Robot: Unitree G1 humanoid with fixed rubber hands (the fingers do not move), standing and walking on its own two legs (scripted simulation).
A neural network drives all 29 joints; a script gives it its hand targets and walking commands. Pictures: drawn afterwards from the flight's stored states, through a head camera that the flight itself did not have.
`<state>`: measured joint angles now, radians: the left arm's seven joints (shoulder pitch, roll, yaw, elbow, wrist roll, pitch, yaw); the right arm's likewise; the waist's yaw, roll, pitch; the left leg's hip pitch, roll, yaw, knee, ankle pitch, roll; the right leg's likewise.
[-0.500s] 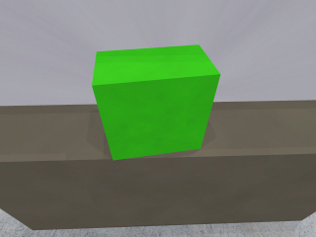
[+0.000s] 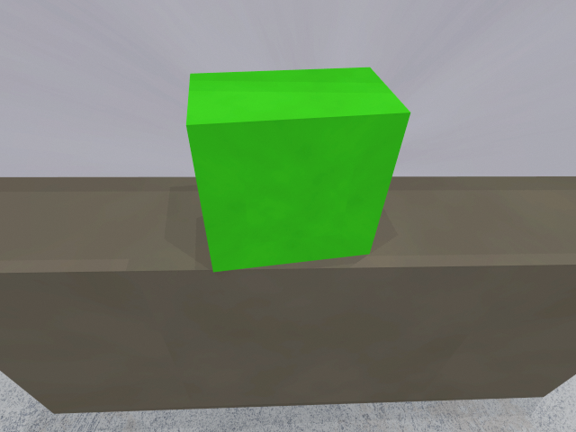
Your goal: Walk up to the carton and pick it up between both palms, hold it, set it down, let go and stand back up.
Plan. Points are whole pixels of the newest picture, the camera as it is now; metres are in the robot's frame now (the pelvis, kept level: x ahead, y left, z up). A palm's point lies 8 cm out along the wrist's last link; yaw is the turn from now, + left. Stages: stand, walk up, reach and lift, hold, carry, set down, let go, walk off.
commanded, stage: stand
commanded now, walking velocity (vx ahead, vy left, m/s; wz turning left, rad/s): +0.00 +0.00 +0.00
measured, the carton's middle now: (289, 173) +0.50 +0.00 +0.11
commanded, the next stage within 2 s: none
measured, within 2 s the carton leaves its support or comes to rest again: neither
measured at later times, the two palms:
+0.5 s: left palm out of the picture -0.06 +0.24 -0.13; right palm out of the picture +0.03 -0.23 -0.11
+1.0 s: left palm (159, 407) +0.20 +0.21 -0.10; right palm out of the picture +0.13 -0.28 -0.11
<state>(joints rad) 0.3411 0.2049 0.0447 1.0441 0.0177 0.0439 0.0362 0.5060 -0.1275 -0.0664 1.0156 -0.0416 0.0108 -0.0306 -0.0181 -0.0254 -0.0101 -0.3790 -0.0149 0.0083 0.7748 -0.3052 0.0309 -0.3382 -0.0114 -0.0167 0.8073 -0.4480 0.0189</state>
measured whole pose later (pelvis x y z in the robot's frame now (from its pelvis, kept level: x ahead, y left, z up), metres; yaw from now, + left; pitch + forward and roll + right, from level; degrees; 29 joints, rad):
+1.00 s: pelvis +0.09 -0.03 +0.02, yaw +0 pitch -2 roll +0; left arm 0.17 0.22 -0.01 0.83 0.00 0.00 0.01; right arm 0.29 -0.22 -0.01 0.88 0.00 0.00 -0.01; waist -0.01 0.01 0.09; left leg -0.19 0.03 -0.01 0.62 -0.40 -0.03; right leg -0.30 -0.04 -0.08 0.65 -0.31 -0.01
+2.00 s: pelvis +0.10 -0.04 +0.03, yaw +0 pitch -3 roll +0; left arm 0.29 0.19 -0.01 0.99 0.00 -0.01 0.02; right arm 0.31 -0.19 0.00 1.02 0.00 0.00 -0.02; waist 0.01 0.01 0.06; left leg -0.08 0.05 -0.01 0.44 -0.31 -0.04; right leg -0.18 -0.02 -0.09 0.46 -0.23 -0.01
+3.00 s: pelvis +0.10 -0.05 +0.03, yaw -1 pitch -2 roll +0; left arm 0.30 0.15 0.00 1.07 0.00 -0.02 0.04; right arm 0.32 -0.16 0.01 1.09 0.00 -0.01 -0.04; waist 0.01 0.02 0.06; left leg -0.08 0.06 0.00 0.43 -0.31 -0.05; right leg -0.19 -0.01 -0.08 0.45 -0.22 -0.02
